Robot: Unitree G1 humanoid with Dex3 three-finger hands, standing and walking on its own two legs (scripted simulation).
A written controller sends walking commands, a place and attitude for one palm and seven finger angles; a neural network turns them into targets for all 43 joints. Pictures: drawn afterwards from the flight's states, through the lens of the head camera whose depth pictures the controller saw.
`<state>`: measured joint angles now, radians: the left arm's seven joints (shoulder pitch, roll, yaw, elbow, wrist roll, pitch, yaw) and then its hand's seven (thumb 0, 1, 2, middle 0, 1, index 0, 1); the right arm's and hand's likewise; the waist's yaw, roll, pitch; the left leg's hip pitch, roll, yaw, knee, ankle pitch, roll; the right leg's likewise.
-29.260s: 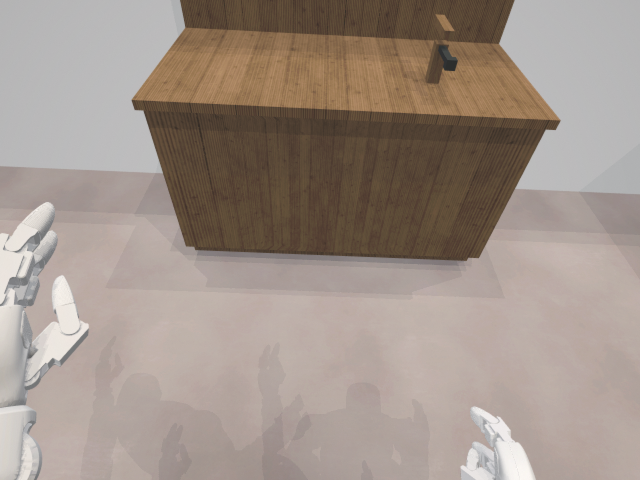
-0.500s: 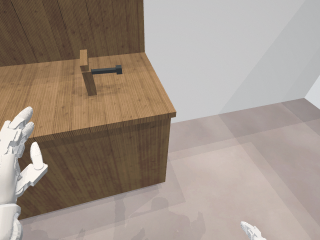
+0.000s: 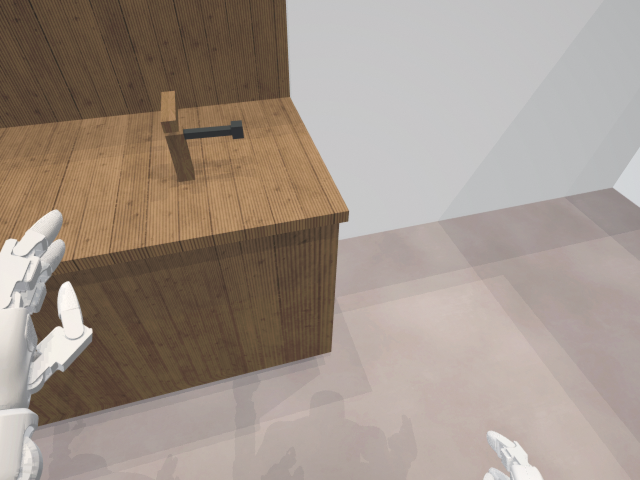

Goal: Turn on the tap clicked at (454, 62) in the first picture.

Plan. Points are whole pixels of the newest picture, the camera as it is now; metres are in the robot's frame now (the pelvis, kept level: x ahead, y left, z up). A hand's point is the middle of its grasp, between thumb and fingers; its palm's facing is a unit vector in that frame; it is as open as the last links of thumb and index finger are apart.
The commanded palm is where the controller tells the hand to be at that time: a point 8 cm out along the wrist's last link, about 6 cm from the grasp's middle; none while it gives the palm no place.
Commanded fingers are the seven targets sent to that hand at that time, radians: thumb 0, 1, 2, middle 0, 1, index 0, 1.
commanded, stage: stand and check the lever's angle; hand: left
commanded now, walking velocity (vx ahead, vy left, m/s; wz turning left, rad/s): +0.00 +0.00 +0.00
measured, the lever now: (237, 129) +0.78 +0.22 +0.06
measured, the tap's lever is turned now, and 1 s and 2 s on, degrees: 86 86 86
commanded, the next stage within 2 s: stand and wait in 0.24 s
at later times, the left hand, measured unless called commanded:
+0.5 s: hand (83, 291) +0.26 +0.26 +0.16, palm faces +0.38 -0.84 -0.39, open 7.4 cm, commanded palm +0.20 +0.30 +0.18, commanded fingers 0.00 0.90 0.90 -0.20 -0.30 -0.20 -0.30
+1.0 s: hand (53, 306) +0.24 +0.29 +0.16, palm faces +0.39 -0.85 -0.35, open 7.4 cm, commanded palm +0.19 +0.32 +0.18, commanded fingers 0.00 0.90 0.90 -0.20 -0.30 -0.20 -0.30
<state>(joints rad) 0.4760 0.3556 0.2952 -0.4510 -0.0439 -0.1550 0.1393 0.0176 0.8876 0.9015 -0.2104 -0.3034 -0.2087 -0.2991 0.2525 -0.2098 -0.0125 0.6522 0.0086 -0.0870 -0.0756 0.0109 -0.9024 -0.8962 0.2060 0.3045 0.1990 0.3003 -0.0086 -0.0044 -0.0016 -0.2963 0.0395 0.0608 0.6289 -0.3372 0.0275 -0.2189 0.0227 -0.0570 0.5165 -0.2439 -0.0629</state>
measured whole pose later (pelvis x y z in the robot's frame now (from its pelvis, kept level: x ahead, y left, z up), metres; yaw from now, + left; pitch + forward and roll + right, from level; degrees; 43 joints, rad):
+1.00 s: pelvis +0.03 +0.04 +0.01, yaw +0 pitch -1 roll -1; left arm 0.45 0.34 0.30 -0.43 -0.06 -0.12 0.15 0.02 0.89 0.90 -0.21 -0.30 -0.20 -0.30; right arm 0.19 -0.20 0.00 0.62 0.00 -0.05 -0.07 0.01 -0.90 -0.90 0.21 0.30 0.20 0.30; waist 0.01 0.02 0.01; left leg -0.21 0.01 0.06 0.43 -0.21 0.03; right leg -0.15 0.03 0.01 0.36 -0.19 0.00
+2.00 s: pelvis +0.03 +0.04 +0.01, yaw +0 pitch -1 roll -1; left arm 0.47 0.34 0.30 -0.43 -0.06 -0.11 0.14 0.02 0.89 0.90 -0.21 -0.30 -0.21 -0.30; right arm 0.18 -0.21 -0.01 0.61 0.01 -0.05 -0.07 0.01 -0.90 -0.90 0.21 0.30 0.20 0.30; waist 0.01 0.04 0.00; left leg -0.21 0.00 0.05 0.43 -0.21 0.04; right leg -0.15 0.03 0.01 0.35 -0.20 0.00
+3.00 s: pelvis +0.03 +0.05 +0.01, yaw +1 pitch -1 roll -1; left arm 0.46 0.34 0.29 -0.42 -0.05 -0.12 0.15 0.02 0.89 0.90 -0.21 -0.30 -0.21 -0.30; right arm 0.18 -0.21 0.00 0.61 0.01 -0.06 -0.07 0.01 -0.90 -0.90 0.21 0.30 0.20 0.30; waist 0.02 0.04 0.00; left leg -0.22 -0.01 0.04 0.42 -0.20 0.04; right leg -0.15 0.02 0.00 0.35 -0.19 0.01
